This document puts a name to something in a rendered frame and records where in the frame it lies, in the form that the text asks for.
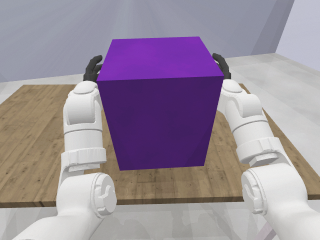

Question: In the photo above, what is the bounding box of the table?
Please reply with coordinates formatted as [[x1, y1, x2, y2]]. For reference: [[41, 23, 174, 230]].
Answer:
[[0, 83, 320, 240]]

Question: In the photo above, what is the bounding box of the robot left upper arm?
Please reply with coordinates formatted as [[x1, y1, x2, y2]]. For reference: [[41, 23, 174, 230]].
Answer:
[[12, 172, 117, 240]]

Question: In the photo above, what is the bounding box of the robot left forearm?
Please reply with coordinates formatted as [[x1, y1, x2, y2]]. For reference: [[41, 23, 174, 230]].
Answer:
[[56, 81, 107, 212]]

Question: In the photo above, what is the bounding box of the robot right hand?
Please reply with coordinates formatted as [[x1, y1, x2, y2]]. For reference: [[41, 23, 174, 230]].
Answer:
[[212, 53, 231, 80]]

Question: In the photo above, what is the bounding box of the robot right upper arm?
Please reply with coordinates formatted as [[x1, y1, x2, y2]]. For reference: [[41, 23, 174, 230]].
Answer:
[[241, 162, 320, 240]]

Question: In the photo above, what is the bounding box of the robot left hand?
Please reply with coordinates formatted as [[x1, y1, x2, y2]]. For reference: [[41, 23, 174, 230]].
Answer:
[[83, 55, 103, 84]]

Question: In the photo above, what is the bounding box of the robot right forearm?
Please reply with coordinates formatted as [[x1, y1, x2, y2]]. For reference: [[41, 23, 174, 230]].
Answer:
[[217, 79, 308, 203]]

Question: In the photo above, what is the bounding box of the carton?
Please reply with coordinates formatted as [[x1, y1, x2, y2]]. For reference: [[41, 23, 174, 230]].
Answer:
[[96, 36, 224, 171]]

